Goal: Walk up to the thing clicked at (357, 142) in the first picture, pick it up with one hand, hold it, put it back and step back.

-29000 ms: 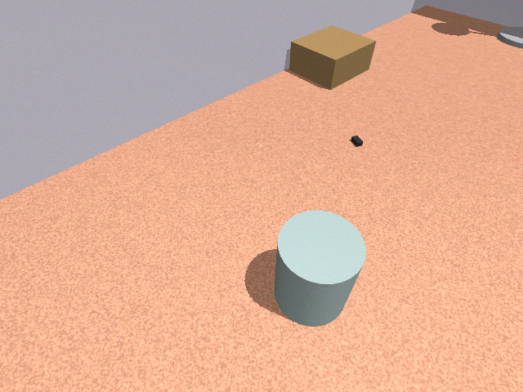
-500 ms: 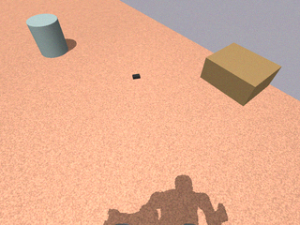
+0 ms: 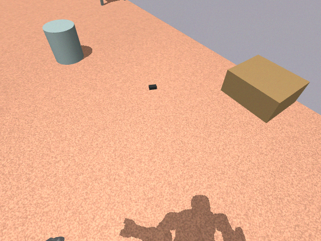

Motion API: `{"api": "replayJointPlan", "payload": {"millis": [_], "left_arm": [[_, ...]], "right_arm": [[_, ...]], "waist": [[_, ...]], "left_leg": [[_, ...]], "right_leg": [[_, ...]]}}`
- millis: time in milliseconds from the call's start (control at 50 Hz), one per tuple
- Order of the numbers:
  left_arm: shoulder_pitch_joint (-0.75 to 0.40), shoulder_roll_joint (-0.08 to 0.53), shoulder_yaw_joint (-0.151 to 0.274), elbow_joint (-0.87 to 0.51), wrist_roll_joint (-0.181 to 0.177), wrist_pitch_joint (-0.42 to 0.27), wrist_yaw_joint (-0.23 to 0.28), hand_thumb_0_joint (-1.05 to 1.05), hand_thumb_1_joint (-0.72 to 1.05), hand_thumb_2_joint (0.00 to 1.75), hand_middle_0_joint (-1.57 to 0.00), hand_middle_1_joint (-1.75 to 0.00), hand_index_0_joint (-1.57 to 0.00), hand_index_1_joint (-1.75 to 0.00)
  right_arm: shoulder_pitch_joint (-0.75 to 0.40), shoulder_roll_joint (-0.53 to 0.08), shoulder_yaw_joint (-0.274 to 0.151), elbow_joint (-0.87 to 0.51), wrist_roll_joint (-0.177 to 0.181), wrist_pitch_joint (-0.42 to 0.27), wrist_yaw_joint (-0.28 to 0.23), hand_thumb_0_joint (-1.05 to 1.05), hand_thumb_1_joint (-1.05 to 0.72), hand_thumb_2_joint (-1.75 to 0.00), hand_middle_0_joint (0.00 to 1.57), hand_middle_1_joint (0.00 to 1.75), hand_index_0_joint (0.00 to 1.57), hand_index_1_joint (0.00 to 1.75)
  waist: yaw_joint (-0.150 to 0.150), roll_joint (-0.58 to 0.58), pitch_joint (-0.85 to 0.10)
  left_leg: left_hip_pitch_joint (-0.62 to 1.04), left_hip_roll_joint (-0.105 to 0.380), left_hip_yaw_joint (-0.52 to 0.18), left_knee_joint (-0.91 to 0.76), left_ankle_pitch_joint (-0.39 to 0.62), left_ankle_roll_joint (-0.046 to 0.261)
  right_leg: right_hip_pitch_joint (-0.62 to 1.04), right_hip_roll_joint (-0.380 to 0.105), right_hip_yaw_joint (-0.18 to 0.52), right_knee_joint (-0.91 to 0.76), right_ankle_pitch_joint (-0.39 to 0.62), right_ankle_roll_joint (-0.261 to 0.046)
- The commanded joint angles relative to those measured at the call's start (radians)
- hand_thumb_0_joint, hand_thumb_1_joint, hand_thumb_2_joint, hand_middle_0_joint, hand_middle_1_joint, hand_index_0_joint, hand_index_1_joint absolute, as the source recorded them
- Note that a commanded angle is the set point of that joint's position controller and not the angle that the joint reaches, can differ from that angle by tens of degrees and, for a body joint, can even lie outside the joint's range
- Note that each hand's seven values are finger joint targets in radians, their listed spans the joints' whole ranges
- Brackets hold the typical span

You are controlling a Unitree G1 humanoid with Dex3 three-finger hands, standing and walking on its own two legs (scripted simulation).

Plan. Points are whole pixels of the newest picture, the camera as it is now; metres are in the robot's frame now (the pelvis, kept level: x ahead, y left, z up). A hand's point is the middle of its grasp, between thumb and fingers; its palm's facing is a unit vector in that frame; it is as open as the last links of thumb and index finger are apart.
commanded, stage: walk up
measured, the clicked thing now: (152, 87) +1.54 +0.12 -0.75
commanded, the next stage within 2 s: stand in 0.28 s
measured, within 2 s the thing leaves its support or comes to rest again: neither
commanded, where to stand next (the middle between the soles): +0.06 -0.01 m, yaw -3 degrees
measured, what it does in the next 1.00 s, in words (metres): stands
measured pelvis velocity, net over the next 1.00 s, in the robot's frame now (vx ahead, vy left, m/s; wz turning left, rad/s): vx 0.03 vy -0.03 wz -0.02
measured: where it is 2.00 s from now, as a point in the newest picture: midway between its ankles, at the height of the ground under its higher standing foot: outside the picture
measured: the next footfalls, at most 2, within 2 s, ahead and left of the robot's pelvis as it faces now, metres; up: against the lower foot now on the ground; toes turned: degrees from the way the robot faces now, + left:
none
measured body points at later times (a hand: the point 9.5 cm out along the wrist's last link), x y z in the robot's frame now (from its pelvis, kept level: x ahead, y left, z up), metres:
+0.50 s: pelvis +0.00 -0.01 +0.02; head +0.01 -0.01 +0.47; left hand +0.07 +0.30 -0.12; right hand +0.11 -0.31 -0.11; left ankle +0.02 +0.13 -0.73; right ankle +0.03 -0.14 -0.73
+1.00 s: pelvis +0.03 -0.03 +0.02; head +0.04 -0.03 +0.47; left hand +0.12 +0.27 -0.11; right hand +0.11 -0.33 -0.12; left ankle +0.02 +0.13 -0.73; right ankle +0.03 -0.14 -0.73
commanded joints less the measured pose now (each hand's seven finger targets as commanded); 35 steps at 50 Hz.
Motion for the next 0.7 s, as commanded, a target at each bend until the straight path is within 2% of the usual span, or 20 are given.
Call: {"api": "replayJointPlan", "payload": {"millis": [0, 140, 200, 240, 260, 280, 340, 420, 440, 480, 520, 580, 660, 680], "left_arm": [[-0.057, 0.214, 0.053, -0.036, -0.006, -0.012, 0.017, 0.0, 0.9, 0.9, -0.2, -0.3, -0.2, -0.3], [-0.089, 0.2, 0.048, 0.021, -0.006, -0.009, 0.008, 0.0, 0.9, 0.9, -0.2, -0.3, -0.2, -0.3], [-0.088, 0.203, 0.049, 0.039, -0.002, -0.014, 0.006, 0.0, 0.9, 0.9, -0.2, -0.3, -0.2, -0.3], [-0.09, 0.206, 0.051, 0.051, 0.001, -0.018, 0.006, 0.0, 0.9, 0.9, -0.2, -0.3, -0.2, -0.3], [-0.082, 0.201, 0.041, 0.061, 0.007, -0.02, 0.01, 0.0, 0.9, 0.9, -0.2, -0.3, -0.2, -0.3], [-0.096, 0.196, 0.04, 0.063, 0.007, -0.02, 0.011, 0.0, 0.9, 0.9, -0.2, -0.3, -0.2, -0.3], [-0.093, 0.197, 0.041, 0.074, 0.005, -0.022, 0.013, 0.0, 0.9, 0.9, -0.2, -0.3, -0.2, -0.3], [-0.087, 0.212, 0.043, 0.092, 0.009, -0.019, 0.014, 0.0, 0.9, 0.9, -0.2, -0.3, -0.2, -0.3], [-0.082, 0.202, 0.042, 0.094, 0.011, -0.02, 0.015, 0.0, 0.9, 0.9, -0.2, -0.3, -0.2, -0.3], [-0.08, 0.211, 0.042, 0.095, 0.012, -0.023, 0.016, 0.0, 0.9, 0.9, -0.2, -0.3, -0.2, -0.3], [-0.077, 0.206, 0.042, 0.099, 0.012, -0.022, 0.017, 0.0, 0.9, 0.9, -0.2, -0.3, -0.2, -0.3], [-0.064, 0.198, 0.041, 0.102, 0.011, -0.023, 0.019, 0.0, 0.9, 0.9, -0.2, -0.3, -0.2, -0.3], [-0.068, 0.205, 0.047, 0.102, 0.008, -0.024, 0.021, 0.0, 0.9, 0.9, -0.2, -0.3, -0.2, -0.3], [-0.062, 0.198, 0.047, 0.102, 0.008, -0.024, 0.021, 0.0, 0.9, 0.9, -0.2, -0.3, -0.2, -0.3]], "right_arm": [[-0.066, -0.244, -0.046, -0.034, -0.002, -0.023, -0.017, 0.0, -0.9, -0.9, 0.2, 0.3, 0.2, 0.3], [-0.103, -0.234, -0.032, 0.005, -0.006, -0.022, -0.013, 0.0, -0.9, -0.9, 0.2, 0.3, 0.2, 0.3], [-0.114, -0.227, -0.03, 0.014, -0.006, -0.021, -0.011, 0.0, -0.9, -0.9, 0.2, 0.3, 0.2, 0.3], [-0.112, -0.224, -0.031, 0.019, -0.004, -0.021, -0.01, 0.0, -0.9, -0.9, 0.2, 0.3, 0.2, 0.3], [-0.112, -0.196, -0.033, 0.023, -0.01, -0.019, -0.007, 0.0, -0.9, -0.9, 0.2, 0.3, 0.2, 0.3], [-0.105, -0.203, -0.033, 0.028, -0.009, -0.02, -0.006, 0.0, -0.9, -0.9, 0.2, 0.3, 0.2, 0.3], [-0.12, -0.211, -0.036, 0.035, -0.01, -0.02, -0.005, 0.0, -0.9, -0.9, 0.2, 0.3, 0.2, 0.3], [-0.125, -0.205, -0.042, 0.041, -0.01, -0.007, -0.006, 0.0, -0.9, -0.9, 0.2, 0.3, 0.2, 0.3], [-0.134, -0.207, -0.044, 0.04, -0.011, -0.004, -0.005, 0.0, -0.9, -0.9, 0.2, 0.3, 0.2, 0.3], [-0.125, -0.197, -0.043, 0.043, -0.011, -0.003, -0.003, 0.0, -0.9, -0.9, 0.2, 0.3, 0.2, 0.3], [-0.121, -0.196, -0.044, 0.045, -0.01, -0.003, -0.001, 0.0, -0.9, -0.9, 0.2, 0.3, 0.2, 0.3], [-0.133, -0.192, -0.044, 0.044, -0.011, -0.005, -0.002, 0.0, -0.9, -0.9, 0.2, 0.3, 0.2, 0.3], [-0.116, -0.188, -0.041, 0.052, -0.011, -0.003, -0.005, 0.0, -0.9, -0.9, 0.2, 0.3, 0.2, 0.3], [-0.12, -0.19, -0.041, 0.051, -0.01, -0.004, -0.006, 0.0, -0.9, -0.9, 0.2, 0.3, 0.2, 0.3]], "waist": [[0.014, 0.056, -0.12], [0.016, 0.057, -0.073], [0.016, 0.045, -0.086], [0.011, 0.033, -0.108], [0.002, 0.011, -0.113], [-0.005, 0.037, -0.11], [0.003, 0.054, -0.112], [-0.005, 0.036, -0.066], [0.002, 0.031, -0.071], [-0.002, 0.004, -0.079], [-0.006, 0.015, -0.082], [0.003, 0.019, -0.104], [0.004, -0.003, -0.114], [0.003, 0.012, -0.13]], "left_leg": [[-0.027, 0.107, -0.129, -0.172, 0.194, 0.07], [-0.044, 0.114, -0.143, -0.28, 0.109, 0.055], [-0.013, 0.11, -0.123, -0.277, 0.135, 0.049], [0.022, 0.105, -0.108, -0.26, 0.199, 0.045], [0.084, 0.118, -0.094, -0.272, 0.211, 0.031], [0.089, 0.126, -0.1, -0.292, 0.217, 0.029], [0.069, 0.131, -0.098, -0.316, 0.231, 0.025], [0.042, 0.12, -0.086, -0.351, 0.062, 0.019], [0.046, 0.119, -0.079, -0.34, 0.072, 0.025], [0.065, 0.114, -0.068, -0.331, 0.112, 0.023], [0.076, 0.113, -0.066, -0.336, 0.101, 0.022], [0.109, 0.121, -0.061, -0.321, 0.201, 0.023], [0.105, 0.12, -0.054, -0.318, 0.235, 0.021], [0.136, 0.128, -0.053, -0.316, 0.274, 0.02]], "right_leg": [[0.123, -0.061, 0.087, -0.131, 0.059, -0.065], [0.158, -0.057, 0.079, -0.206, 0.005, -0.05], [0.172, -0.067, 0.082, -0.243, 0.02, -0.047], [0.181, -0.076, 0.083, -0.256, 0.058, -0.046], [0.151, -0.075, 0.11, -0.277, 0.058, -0.047], [0.155, -0.067, 0.103, -0.275, 0.072, -0.042], [0.202, -0.062, 0.094, -0.274, 0.113, -0.036], [0.165, -0.059, 0.109, -0.303, 0.023, -0.036], [0.172, -0.065, 0.114, -0.311, 0.018, -0.038], [0.161, -0.073, 0.126, -0.327, 0.004, -0.039], [0.151, -0.066, 0.123, -0.326, -0.001, -0.038], [0.167, -0.072, 0.124, -0.322, 0.076, -0.04], [0.197, -0.071, 0.12, -0.321, 0.115, -0.039], [0.192, -0.071, 0.116, -0.308, 0.163, -0.041]]}}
